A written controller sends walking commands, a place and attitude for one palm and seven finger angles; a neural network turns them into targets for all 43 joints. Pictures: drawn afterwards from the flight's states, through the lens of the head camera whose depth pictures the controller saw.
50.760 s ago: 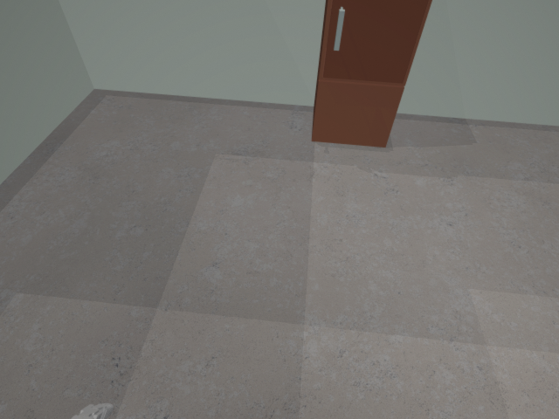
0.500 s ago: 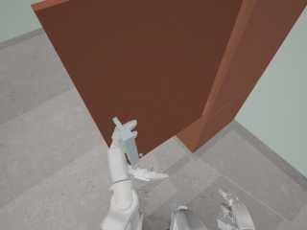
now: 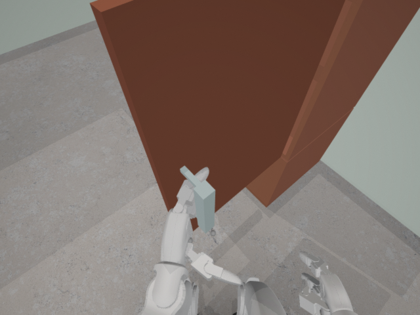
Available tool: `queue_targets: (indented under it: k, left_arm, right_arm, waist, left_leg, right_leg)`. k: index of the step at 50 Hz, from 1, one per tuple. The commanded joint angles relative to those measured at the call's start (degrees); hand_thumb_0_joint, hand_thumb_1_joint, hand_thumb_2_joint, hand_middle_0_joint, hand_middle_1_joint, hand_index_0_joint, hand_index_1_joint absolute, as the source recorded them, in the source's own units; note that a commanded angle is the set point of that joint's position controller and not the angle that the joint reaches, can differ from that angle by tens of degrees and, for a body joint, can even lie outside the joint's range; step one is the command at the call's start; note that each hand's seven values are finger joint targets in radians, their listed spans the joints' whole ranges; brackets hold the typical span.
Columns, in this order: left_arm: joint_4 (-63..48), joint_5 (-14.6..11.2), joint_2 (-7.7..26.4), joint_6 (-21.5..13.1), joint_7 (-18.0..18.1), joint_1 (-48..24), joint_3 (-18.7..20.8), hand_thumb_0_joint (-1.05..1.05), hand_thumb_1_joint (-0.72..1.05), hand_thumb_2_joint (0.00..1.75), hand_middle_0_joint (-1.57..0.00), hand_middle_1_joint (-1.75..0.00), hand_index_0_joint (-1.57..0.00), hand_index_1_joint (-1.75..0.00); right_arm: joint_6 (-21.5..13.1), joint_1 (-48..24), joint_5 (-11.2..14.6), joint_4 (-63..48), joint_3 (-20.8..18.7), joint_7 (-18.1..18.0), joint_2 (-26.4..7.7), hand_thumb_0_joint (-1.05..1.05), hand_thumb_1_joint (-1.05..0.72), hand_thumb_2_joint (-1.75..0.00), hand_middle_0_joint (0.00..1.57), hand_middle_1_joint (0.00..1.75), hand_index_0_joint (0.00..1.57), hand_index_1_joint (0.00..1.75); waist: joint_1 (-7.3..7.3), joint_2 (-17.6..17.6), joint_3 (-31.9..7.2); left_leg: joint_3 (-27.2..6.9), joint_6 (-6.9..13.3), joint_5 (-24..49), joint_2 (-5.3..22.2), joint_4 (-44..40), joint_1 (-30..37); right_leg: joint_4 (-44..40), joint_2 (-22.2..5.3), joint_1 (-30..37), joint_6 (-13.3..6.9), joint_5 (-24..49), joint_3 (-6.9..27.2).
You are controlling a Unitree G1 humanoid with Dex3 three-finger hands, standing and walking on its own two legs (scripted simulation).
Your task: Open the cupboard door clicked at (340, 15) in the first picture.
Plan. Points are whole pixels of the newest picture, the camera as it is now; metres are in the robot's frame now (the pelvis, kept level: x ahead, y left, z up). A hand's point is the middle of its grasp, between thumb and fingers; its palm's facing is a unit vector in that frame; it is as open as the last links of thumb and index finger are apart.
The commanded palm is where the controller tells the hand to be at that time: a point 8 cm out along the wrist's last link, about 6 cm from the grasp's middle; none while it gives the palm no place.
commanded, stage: slide the hand sideways off the handle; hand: left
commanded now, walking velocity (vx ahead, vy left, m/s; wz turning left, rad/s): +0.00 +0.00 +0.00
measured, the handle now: (197, 201) +0.32 +0.04 +0.03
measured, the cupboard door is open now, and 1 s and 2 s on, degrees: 92 90 90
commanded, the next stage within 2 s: draw the hand back to the body in 0.76 s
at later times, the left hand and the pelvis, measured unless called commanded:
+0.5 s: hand (188, 255) +0.22 +0.05 +0.03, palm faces -0.05 -1.00 -0.01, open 16.1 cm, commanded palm +0.19 +0.12 +0.03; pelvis +0.01 -0.02 +0.00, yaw +1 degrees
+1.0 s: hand (159, 270) +0.20 +0.09 +0.05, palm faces -0.10 -0.99 -0.05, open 16.3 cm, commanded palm +0.16 +0.16 +0.07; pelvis +0.00 -0.04 -0.01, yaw +1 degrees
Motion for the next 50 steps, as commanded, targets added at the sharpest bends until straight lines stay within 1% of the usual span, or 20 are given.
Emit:
queue_targets:
  k: [1,2,4,6,10,11,14,15,18,20,21,22,34,36,39,43,44,47,49,50]
  left_arm:
    - [-15.9,1.6,-0.8,-5.2,1.8,-1.9,0.5,0.00,-0.50,0.30,-0.15,-0.30,-0.15,-0.30]
    - [-16.7,1.7,-0.2,-5.0,1.6,-0.5,1.0,0.00,-0.50,0.30,-0.15,-0.30,-0.15,-0.30]
    - [-17.9,1.5,-0.5,-4.9,0.9,0.5,0.0,0.00,-0.50,0.30,-0.15,-0.30,-0.15,-0.30]
    - [-19.4,0.2,-0.7,-4.6,-0.1,3.0,-0.5,0.00,-0.50,0.30,-0.15,-0.30,-0.15,-0.30]
    - [-21.2,-2.0,0.8,-4.7,-2.2,7.0,1.4,0.00,-0.50,0.30,-0.15,-0.30,-0.15,-0.30]
    - [-21.0,-2.1,1.2,-4.8,-2.8,7.9,1.4,0.00,-0.50,0.30,-0.15,-0.30,-0.15,-0.30]
    - [-22.0,-2.4,2.8,-5.8,-4.1,9.9,2.8,0.00,-0.50,0.30,-0.15,-0.30,-0.15,-0.30]
    - [-22.2,-2.3,3.2,-6.2,-4.6,10.5,3.2,0.00,-0.50,0.30,-0.15,-0.30,-0.15,-0.30]
    - [-23.4,-3.1,4.7,-6.8,-6.0,12.8,4.9,0.00,-0.50,0.30,-0.15,-0.30,-0.15,-0.30]
    - [-24.0,-3.7,5.4,-7.0,-7.2,15.1,5.6,0.00,-0.50,0.30,-0.15,-0.30,-0.15,-0.30]
    - [-24.8,-4.2,6.1,-7.2,-7.8,15.4,6.2,0.00,-0.50,0.30,-0.15,-0.30,-0.15,-0.30]
    - [-25.2,-4.7,7.3,-7.2,-8.3,16.6,7.9,0.00,-0.50,0.30,-0.15,-0.30,-0.15,-0.30]
    - [-25.9,-12.9,13.5,-7.5,-17.6,23.7,19.6,0.00,-0.50,0.30,-0.15,-0.30,-0.15,-0.30]
    - [-26.2,-14.0,13.1,-7.8,-19.3,23.9,19.5,0.00,-0.50,0.30,-0.15,-0.30,-0.15,-0.30]
    - [-28.5,-14.9,11.9,-9.0,-21.6,21.0,16.7,0.00,-0.50,0.30,-0.15,-0.30,-0.15,-0.30]
    - [-28.3,-15.4,12.8,-9.3,-23.8,20.3,16.0,0.00,-0.50,0.30,-0.15,-0.30,-0.15,-0.30]
    - [-31.4,-15.8,15.6,-9.3,-23.8,20.1,18.6,0.00,-0.50,0.30,-0.15,-0.30,-0.15,-0.30]
    - [-37.7,-16.3,20.8,-6.3,-22.5,23.3,23.9,0.00,-0.50,0.30,-0.15,-0.30,-0.15,-0.30]
    - [-38.4,-16.3,19.6,-3.4,-21.3,26.1,24.2,0.00,-0.50,0.30,-0.15,-0.30,-0.15,-0.30]
    - [-39.1,-16.6,18.2,-1.9,-20.8,25.8,23.1,0.00,-0.50,0.30,-0.15,-0.30,-0.15,-0.30]
  right_arm:
    - [-2.0,-3.3,-0.1,-9.4,-2.3,0.0,-5.6,0.00,-0.90,-0.90,0.20,0.30,0.20,0.30]
    - [-1.7,-3.2,0.0,-9.7,-2.3,-0.1,-5.7,0.00,-0.90,-0.90,0.20,0.30,0.20,0.30]
    - [-1.5,-3.2,0.2,-9.7,-2.2,-0.4,-5.6,0.00,-0.90,-0.90,0.20,0.30,0.20,0.30]
    - [-1.5,-3.0,0.4,-10.3,-2.0,-0.7,-5.4,0.00,-0.90,-0.90,0.20,0.30,0.20,0.30]
    - [-1.7,-2.7,0.5,-10.4,-1.9,-1.6,-5.3,0.00,-0.90,-0.90,0.20,0.30,0.20,0.30]
    - [-1.9,-2.9,0.6,-10.5,-1.8,-1.8,-5.3,0.00,-0.90,-0.90,0.20,0.30,0.20,0.30]
    - [-2.4,-2.9,0.4,-10.4,-1.9,-2.0,-5.2,0.00,-0.90,-0.90,0.20,0.30,0.20,0.30]
    - [-2.6,-2.8,0.4,-10.1,-2.0,-2.1,-5.2,0.00,-0.90,-0.90,0.20,0.30,0.20,0.30]
    - [-3.1,-3.2,0.3,-10.3,-2.0,-2.3,-5.1,0.00,-0.90,-0.90,0.20,0.30,0.20,0.30]
    - [-3.3,-3.2,0.4,-10.5,-2.0,-2.4,-5.0,0.00,-0.90,-0.90,0.20,0.30,0.20,0.30]
    - [-3.3,-2.9,0.4,-10.4,-2.1,-2.5,-5.0,0.00,-0.90,-0.90,0.20,0.30,0.20,0.30]
    - [-3.4,-2.7,0.4,-10.5,-2.1,-2.6,-5.0,0.00,-0.90,-0.90,0.20,0.30,0.20,0.30]
    - [-4.2,-3.9,1.6,-8.9,-3.0,-4.7,-4.5,0.00,-0.90,-0.90,0.20,0.30,0.20,0.30]
    - [-4.6,-4.5,1.8,-9.0,-3.2,-4.8,-4.6,0.00,-0.90,-0.90,0.20,0.30,0.20,0.30]
    - [-5.7,-4.3,1.6,-8.7,-3.2,-5.0,-5.3,0.00,-0.90,-0.90,0.20,0.30,0.20,0.30]
    - [-6.5,-3.9,1.5,-8.5,-3.4,-5.3,-6.0,0.00,-0.90,-0.90,0.20,0.30,0.20,0.30]
    - [-6.4,-3.9,1.8,-8.9,-3.6,-5.5,-6.1,0.00,-0.90,-0.90,0.20,0.30,0.20,0.30]
    - [-5.3,-3.5,2.3,-10.7,-3.8,-6.0,-5.9,0.00,-0.90,-0.90,0.20,0.30,0.20,0.30]
    - [-4.3,-3.5,3.0,-11.7,-3.7,-6.2,-5.3,0.00,-0.90,-0.90,0.20,0.30,0.20,0.30]
    - [-4.0,-3.5,3.2,-12.3,-3.4,-6.2,-5.2,0.00,-0.90,-0.90,0.20,0.30,0.20,0.30]
  waist:
    - [0.73,-2.8,-15.3]
    - [1.05,-2.9,-15.1]
    - [0.66,-1.9,-14.3]
    - [0.45,-3.0,-14.3]
    - [0.43,-5.4,-14.2]
    - [0.19,-5.4,-13.0]
    - [0.42,-4.6,-13.0]
    - [0.30,-5.6,-13.2]
    - [0.90,-3.6,-13.3]
    - [0.87,-3.7,-13.5]
    - [0.72,-3.7,-14.1]
    - [1.29,-4.0,-14.9]
    - [1.38,-6.5,-14.6]
    - [1.19,-5.1,-13.2]
    - [-0.35,-3.8,-13.9]
    - [-1.03,-4.5,-13.5]
    - [-0.06,-4.0,-15.3]
    - [3.01,-0.7,-19.5]
    - [3.26,-0.7,-17.6]
    - [2.68,-0.6,-15.3]
  left_leg:
    - [-8.5,-3.8,10.5,1.0,-11.3,11.9]
    - [-8.9,-4.0,10.9,1.2,-11.8,12.1]
    - [-9.3,-4.2,10.6,1.4,-12.2,12.9]
    - [-8.8,-3.9,10.8,1.2,-12.1,12.5]
    - [-8.7,-3.7,11.4,1.1,-11.5,11.6]
    - [-8.2,-3.6,10.8,0.9,-11.2,10.5]
    - [-8.1,-3.5,11.8,0.8,-10.2,9.5]
    - [-8.0,-3.5,11.6,0.8,-9.7,9.3]
    - [-7.3,-3.4,11.8,0.5,-8.7,8.0]
    - [-7.0,-3.3,11.8,0.4,-8.2,7.5]
    - [-6.7,-3.2,12.0,0.3,-7.6,7.2]
    - [-6.7,-3.1,12.7,0.3,-7.3,6.3]
    - [-5.5,-3.6,11.4,0.7,-2.3,-2.3]
    - [-5.3,-3.6,10.3,0.7,-2.2,-2.7]
    - [-5.9,-3.3,10.0,0.9,-1.1,-2.3]
    - [-6.2,-2.9,9.0,1.2,-0.2,-3.0]
    - [-6.1,-2.9,9.3,1.4,-0.8,-1.9]
    - [-5.6,-2.7,11.3,1.0,-4.5,2.6]
    - [-5.1,-2.7,11.2,0.8,-7.5,5.6]
    - [-5.2,-2.6,10.5,0.7,-8.8,6.5]
  right_leg:
    - [-10.4,-0.1,9.5,0.7,9.0,4.0]
    - [-10.1,0.0,9.4,0.5,8.9,3.7]
    - [-10.1,0.0,8.8,0.6,8.7,3.5]
    - [-10.9,0.1,10.3,0.8,9.6,3.7]
    - [-11.1,0.3,11.8,1.1,11.1,3.7]
    - [-11.4,0.3,11.9,1.1,11.0,4.0]
    - [-10.6,0.2,11.9,1.1,12.2,4.2]
    - [-10.5,0.2,11.9,1.1,12.3,4.4]
    - [-10.2,0.1,12.4,1.1,13.1,5.1]
    - [-10.4,0.1,12.9,1.3,13.7,5.6]
    - [-10.6,0.0,13.7,1.4,14.7,6.2]
    - [-10.4,0.1,15.0,1.3,15.6,6.4]
    - [-13.4,-2.8,23.3,4.5,22.4,14.6]
    - [-13.7,-2.9,21.9,4.4,19.7,14.6]
    - [-13.2,-2.8,19.2,4.5,18.4,14.2]
    - [-13.0,-2.8,17.1,4.4,14.8,14.2]
    - [-13.3,-2.7,18.2,4.3,14.2,14.4]
    - [-14.9,-2.1,23.3,3.7,13.5,14.0]
    - [-17.0,-1.6,24.1,3.6,12.1,12.5]
    - [-18.5,-1.5,23.9,3.7,10.8,12.0]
